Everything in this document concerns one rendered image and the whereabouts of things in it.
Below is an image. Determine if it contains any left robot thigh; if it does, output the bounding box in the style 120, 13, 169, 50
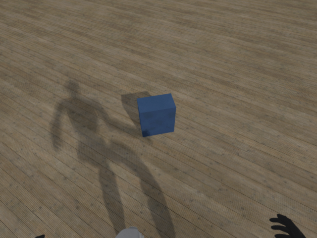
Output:
115, 228, 144, 238

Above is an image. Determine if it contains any robot right hand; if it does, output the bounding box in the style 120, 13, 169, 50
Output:
270, 214, 306, 238

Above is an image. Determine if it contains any carton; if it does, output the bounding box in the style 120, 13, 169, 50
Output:
137, 93, 176, 137

